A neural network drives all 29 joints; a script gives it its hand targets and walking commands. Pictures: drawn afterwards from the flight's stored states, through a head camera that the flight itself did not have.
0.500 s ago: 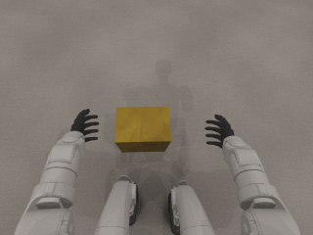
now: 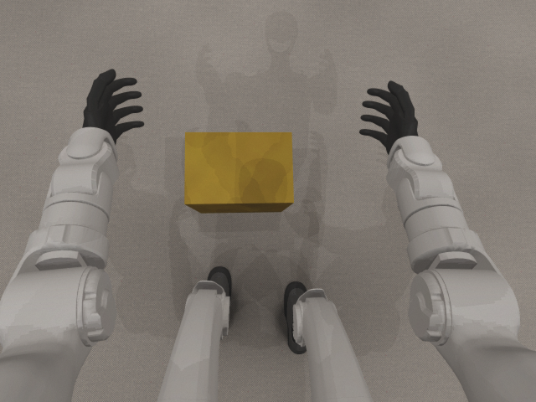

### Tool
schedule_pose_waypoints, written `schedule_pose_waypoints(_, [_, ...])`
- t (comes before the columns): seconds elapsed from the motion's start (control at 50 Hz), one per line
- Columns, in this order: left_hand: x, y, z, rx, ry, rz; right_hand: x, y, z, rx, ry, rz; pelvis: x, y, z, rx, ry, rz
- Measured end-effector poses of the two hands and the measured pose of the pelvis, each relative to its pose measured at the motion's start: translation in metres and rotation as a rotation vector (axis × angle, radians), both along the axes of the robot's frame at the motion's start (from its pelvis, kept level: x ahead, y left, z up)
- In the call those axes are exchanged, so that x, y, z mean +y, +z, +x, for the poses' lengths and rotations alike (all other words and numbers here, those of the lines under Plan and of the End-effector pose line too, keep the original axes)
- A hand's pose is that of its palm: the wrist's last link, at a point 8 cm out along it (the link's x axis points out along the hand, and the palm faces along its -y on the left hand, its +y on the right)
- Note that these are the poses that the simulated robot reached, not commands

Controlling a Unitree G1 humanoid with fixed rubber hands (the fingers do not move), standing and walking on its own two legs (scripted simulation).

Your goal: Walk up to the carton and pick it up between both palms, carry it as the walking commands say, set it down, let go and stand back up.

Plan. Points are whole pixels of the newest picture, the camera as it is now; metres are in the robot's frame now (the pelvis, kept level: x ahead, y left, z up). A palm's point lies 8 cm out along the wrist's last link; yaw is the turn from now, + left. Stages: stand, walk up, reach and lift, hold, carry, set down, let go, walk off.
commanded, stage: reach and lift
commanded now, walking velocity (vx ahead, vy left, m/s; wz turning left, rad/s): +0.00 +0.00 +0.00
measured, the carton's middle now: (240, 178) +0.48 +0.06 -0.52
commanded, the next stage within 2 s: none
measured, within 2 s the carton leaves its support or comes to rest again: neither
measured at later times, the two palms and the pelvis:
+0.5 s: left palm (133, 143) +0.48 +0.24 -0.21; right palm (372, 146) +0.50 -0.18 -0.20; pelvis +0.00 +0.00 -0.07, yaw -1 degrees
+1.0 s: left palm (158, 165) +0.48 +0.24 -0.38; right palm (339, 168) +0.49 -0.17 -0.38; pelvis -0.05 +0.00 -0.19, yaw -2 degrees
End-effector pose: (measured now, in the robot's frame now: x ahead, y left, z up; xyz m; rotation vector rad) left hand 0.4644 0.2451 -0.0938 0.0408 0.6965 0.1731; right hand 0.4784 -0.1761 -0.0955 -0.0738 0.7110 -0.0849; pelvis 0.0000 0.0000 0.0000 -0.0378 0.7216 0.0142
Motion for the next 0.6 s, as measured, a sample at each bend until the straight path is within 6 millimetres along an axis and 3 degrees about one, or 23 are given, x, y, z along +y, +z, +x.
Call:
schedule_pose_waypoints(0.08, [0.003,0.001,0.024,-0.022,-0.007,0.003,0.002,-0.007,0.015,-0.008,-0.002,-0.001,0.0,-0.006,-0.002,0.024,-0.007,0.003])
schedule_pose_waypoints(0.14, [0.004,-0.005,0.03,-0.034,-0.006,0.0,0.002,-0.016,0.017,-0.013,0.006,-0.01,0.002,-0.008,0.002,0.057,-0.013,0.003])
schedule_pose_waypoints(0.32, [0.006,-0.052,0.006,0.034,0.028,-0.029,-0.009,-0.048,0.004,0.007,-0.006,-0.016,0.005,-0.021,0.016,0.125,-0.023,0.002])
schedule_pose_waypoints(0.5, [-0.001,-0.116,0.015,0.016,0.021,-0.024,-0.001,-0.108,0.019,-0.017,0.009,-0.003,0.0,-0.074,0.0,0.157,-0.023,0.004])
schedule_pose_waypoints(0.6, [-0.002,-0.154,0.01,0.028,0.027,-0.03,0.003,-0.147,0.015,0.002,0.012,-0.006,-0.004,-0.105,-0.007,0.151,-0.028,0.006])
